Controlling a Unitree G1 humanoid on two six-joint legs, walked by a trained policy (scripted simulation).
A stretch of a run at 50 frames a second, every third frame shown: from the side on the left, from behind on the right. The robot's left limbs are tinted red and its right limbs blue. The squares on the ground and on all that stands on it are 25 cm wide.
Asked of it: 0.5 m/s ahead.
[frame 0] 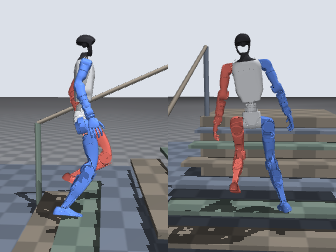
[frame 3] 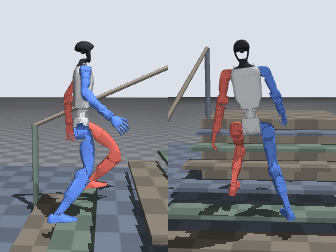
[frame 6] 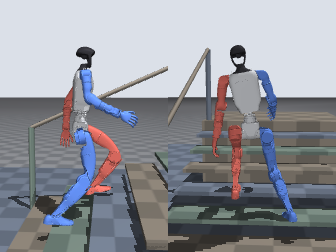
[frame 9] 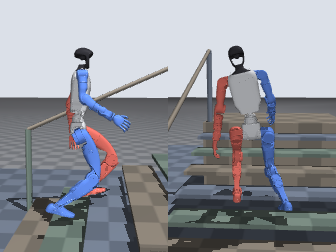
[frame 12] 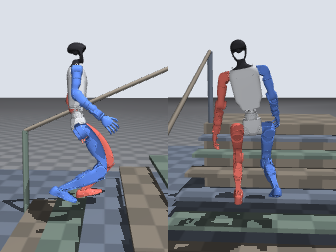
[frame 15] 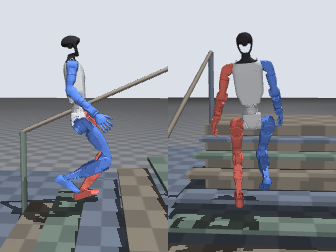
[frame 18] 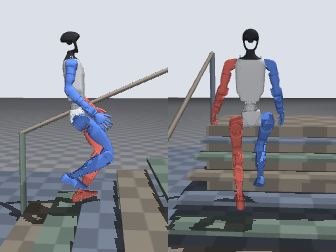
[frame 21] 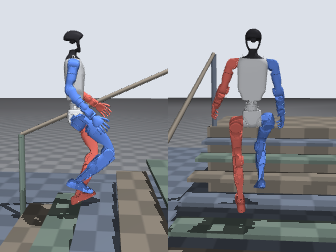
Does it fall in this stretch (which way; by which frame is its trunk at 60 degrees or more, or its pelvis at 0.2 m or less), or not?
no
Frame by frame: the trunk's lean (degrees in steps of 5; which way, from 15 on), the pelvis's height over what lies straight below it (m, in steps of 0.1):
0: 10, 0.7
3: 10, 0.7
6: 10, 0.7
9: 15 to its left, 0.7
12: 10, 0.8
15: 10, 0.8
18: 5, 0.8
21: 5, 0.8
